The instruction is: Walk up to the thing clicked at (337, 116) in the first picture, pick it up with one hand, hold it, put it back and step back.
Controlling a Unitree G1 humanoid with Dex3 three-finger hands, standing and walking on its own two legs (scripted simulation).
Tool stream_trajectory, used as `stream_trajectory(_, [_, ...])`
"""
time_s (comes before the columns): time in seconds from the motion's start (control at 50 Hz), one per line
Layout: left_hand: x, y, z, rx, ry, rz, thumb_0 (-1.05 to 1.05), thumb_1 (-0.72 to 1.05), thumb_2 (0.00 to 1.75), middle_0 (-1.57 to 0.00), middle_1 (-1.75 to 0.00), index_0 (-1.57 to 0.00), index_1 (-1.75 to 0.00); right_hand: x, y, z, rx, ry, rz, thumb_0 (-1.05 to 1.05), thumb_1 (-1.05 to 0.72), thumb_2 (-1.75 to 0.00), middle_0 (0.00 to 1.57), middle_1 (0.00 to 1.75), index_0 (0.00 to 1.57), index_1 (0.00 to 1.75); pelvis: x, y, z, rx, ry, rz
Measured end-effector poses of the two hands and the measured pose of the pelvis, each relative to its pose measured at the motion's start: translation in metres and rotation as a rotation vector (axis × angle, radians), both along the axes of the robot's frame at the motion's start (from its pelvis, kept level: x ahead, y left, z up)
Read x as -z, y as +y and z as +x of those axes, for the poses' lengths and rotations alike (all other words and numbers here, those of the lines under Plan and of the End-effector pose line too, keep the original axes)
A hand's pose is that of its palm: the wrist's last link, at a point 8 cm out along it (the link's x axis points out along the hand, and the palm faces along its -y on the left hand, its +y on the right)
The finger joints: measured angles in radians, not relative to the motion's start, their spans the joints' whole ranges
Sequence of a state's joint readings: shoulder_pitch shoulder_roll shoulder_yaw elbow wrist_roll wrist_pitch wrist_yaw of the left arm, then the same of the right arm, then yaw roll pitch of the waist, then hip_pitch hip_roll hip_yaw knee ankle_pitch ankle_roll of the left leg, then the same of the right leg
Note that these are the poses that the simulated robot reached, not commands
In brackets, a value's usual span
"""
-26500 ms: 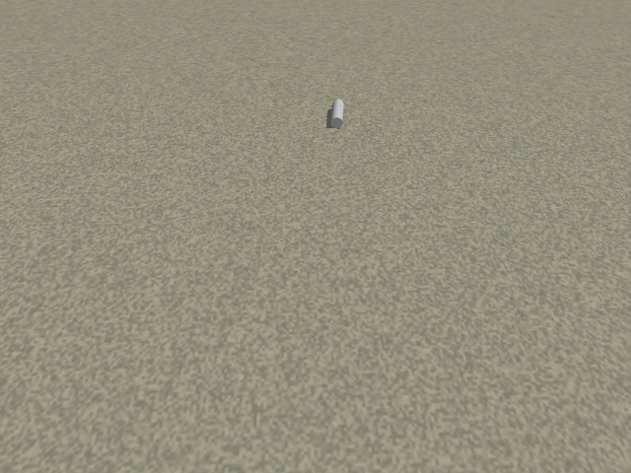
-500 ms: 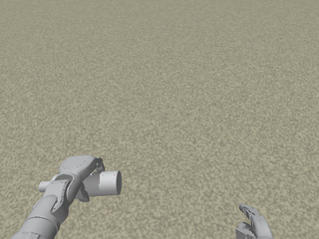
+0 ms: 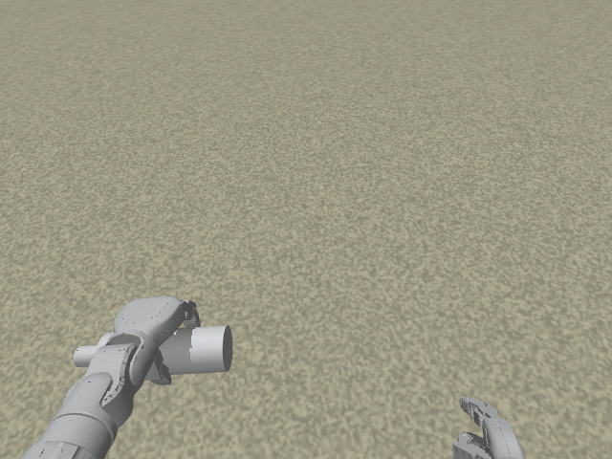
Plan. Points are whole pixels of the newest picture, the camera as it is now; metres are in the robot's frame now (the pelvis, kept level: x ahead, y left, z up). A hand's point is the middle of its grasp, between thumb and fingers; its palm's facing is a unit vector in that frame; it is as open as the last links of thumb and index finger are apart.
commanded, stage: crouch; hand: left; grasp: from above
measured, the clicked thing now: (153, 352) +0.29 +0.24 -0.08
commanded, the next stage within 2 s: lower in 1.94 s
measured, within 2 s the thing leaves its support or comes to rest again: neither
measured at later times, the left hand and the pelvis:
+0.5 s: hand (182, 364) +0.32 +0.24 -0.20, palm faces -0.44 +0.04 -0.90, open 9.5 cm; pelvis -0.03 +0.00 -0.09, yaw +1 degrees
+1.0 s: hand (209, 376) +0.38 +0.25 -0.44, palm faces -0.47 +0.00 -0.88, open 9.7 cm; pelvis -0.06 +0.01 -0.29, yaw -1 degrees
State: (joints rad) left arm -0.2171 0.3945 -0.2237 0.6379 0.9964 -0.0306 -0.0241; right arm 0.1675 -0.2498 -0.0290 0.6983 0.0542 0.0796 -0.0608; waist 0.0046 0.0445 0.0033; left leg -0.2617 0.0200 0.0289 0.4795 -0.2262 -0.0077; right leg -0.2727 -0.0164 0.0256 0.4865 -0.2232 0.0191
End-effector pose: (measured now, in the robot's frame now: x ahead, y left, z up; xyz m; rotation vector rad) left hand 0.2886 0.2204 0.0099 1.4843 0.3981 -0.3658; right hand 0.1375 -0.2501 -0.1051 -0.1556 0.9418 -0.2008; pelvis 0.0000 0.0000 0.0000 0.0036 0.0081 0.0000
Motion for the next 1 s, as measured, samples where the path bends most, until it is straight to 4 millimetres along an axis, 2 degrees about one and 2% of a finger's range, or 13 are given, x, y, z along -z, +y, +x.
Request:
stream_trajectory(0.08, [0.005,0.002,0.003,-0.014,-0.003,0.006,-0.02,0.1,0.39,-0.69,-0.53,-0.74,-0.46,0.001,-0.002,-0.002,0.005,0.01,0.0,0.01,-0.9,-0.9,0.2,0.3,0.2,0.3,0.001,-0.001,0.0,-0.002,0.007,0.0])
stream_trajectory(0.16, [0.018,0.003,0.003,-0.009,0.01,0.007,-0.02,0.1,0.39,-0.7,-0.53,-0.74,-0.46,0.002,-0.005,-0.007,0.011,0.031,-0.009,0.01,-0.9,-0.9,0.2,0.3,0.21,0.3,0.002,-0.001,0.0,-0.006,0.024,0.0])
stream_trajectory(0.26, [0.048,0.005,0.003,0.006,0.03,0.019,-0.02,0.09,0.39,-0.71,-0.52,-0.75,-0.45,0.011,-0.011,-0.021,0.01,0.086,-0.034,0.0,-0.9,-0.9,0.2,0.3,0.21,0.3,0.01,-0.002,-0.004,-0.012,0.075,-0.002])
stream_trajectory(0.34, [0.079,0.008,0.008,0.027,0.025,0.045,-0.02,0.08,0.4,-0.72,-0.51,-0.76,-0.44,0.028,-0.02,-0.039,0.008,0.142,-0.064,0.0,-0.9,-0.9,0.2,0.3,0.21,0.3,0.028,-0.001,-0.01,-0.017,0.152,-0.01])
stream_trajectory(0.52, [0.164,0.013,0.039,0.033,-0.036,0.091,-0.02,0.1,0.38,-0.71,-0.51,-0.76,-0.44,0.096,-0.036,-0.099,0.046,0.285,-0.13,0.0,-0.9,-0.9,0.2,0.3,0.21,0.3,0.098,0.003,-0.027,-0.017,0.348,-0.03])
stream_trajectory(0.62, [0.214,0.015,0.059,0.005,-0.052,0.098,-0.02,0.1,0.4,-0.7,-0.51,-0.74,-0.45,0.143,-0.033,-0.132,0.08,0.353,-0.144,0.0,-0.9,-0.9,0.2,0.3,0.2,0.3,0.144,0.006,-0.037,-0.011,0.443,-0.04])
stream_trajectory(0.7, [0.253,0.017,0.071,-0.006,-0.049,0.095,-0.02,0.09,0.42,-0.69,-0.53,-0.73,-0.47,0.179,-0.025,-0.151,0.096,0.391,-0.137,0.0,-0.9,-0.9,0.2,0.3,0.2,0.3,0.179,0.009,-0.044,-0.01,0.5,-0.046])
stream_trajectory(0.84, [0.322,0.02,0.083,0.003,-0.004,0.084,-0.02,0.09,0.44,-0.67,-0.57,-0.7,-0.51,0.238,-0.01,-0.164,0.07,0.429,-0.108,0.0,-0.9,-0.9,0.2,0.3,0.21,0.3,0.233,0.012,-0.055,-0.009,0.581,-0.058])
stream_trajectory(1.0, [0.393,0.025,0.096,0.014,0.001,0.06,-0.02,0.09,0.43,-0.66,-0.57,-0.7,-0.51,0.291,-0.008,-0.158,0.001,0.448,-0.106,0.0,-0.9,-0.9,0.2,0.3,0.21,0.3,0.287,0.01,-0.06,-0.008,0.645,-0.075])
